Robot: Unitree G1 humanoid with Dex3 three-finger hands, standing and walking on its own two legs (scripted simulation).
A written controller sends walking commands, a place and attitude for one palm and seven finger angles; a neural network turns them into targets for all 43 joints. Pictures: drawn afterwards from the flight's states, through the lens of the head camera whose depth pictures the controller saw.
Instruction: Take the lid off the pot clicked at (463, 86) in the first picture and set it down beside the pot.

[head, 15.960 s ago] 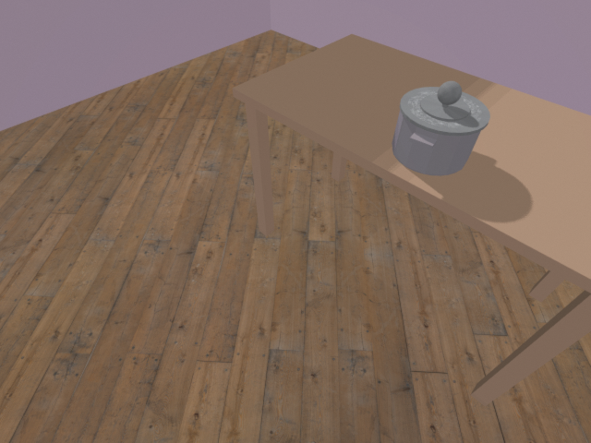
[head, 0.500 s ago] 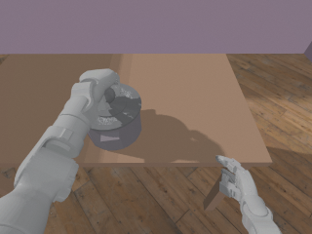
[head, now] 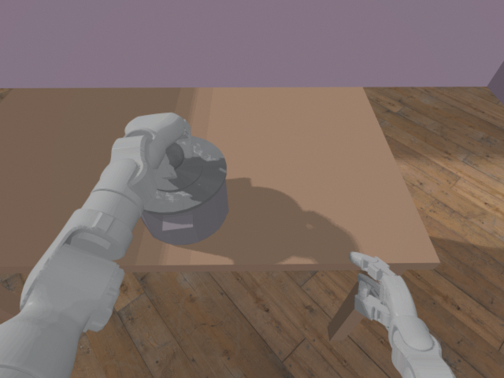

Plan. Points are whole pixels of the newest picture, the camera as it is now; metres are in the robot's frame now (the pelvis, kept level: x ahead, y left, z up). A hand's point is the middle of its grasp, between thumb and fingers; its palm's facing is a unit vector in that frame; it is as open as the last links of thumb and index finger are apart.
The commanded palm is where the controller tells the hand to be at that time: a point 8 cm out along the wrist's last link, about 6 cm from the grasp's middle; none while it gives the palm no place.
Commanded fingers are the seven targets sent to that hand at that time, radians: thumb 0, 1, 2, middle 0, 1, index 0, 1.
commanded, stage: close the fingers and squeeze the knob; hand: left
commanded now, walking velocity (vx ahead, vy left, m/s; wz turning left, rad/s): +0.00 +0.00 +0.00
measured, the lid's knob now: (169, 155) +0.47 +0.15 +0.09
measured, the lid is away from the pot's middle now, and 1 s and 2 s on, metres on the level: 0.00 0.02 0.01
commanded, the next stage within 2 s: lift the lid straight up in 0.38 s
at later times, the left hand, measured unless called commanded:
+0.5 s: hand (165, 162) +0.44 +0.15 +0.10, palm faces -0.32 -0.09 -0.94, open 7.2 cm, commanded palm +0.44 +0.15 +0.17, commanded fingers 0.00 0.80 0.72 -0.95 -1.06 -0.88 -1.06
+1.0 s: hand (159, 157) +0.43 +0.15 +0.13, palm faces -0.33 -0.08 -0.94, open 7.2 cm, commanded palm +0.45 +0.15 +0.21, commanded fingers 0.00 0.81 0.72 -0.95 -1.07 -0.88 -1.06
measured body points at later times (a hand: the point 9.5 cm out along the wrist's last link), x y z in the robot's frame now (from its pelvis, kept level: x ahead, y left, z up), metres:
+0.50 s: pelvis +0.00 +0.00 +0.00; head +0.02 -0.01 +0.45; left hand +0.46 +0.15 +0.16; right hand +0.25 -0.23 -0.03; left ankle +0.03 +0.10 -0.73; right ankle -0.02 -0.15 -0.73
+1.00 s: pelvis -0.01 -0.01 +0.00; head +0.01 -0.02 +0.45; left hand +0.45 +0.16 +0.18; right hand +0.25 -0.23 -0.03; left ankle +0.02 +0.10 -0.73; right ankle -0.02 -0.15 -0.73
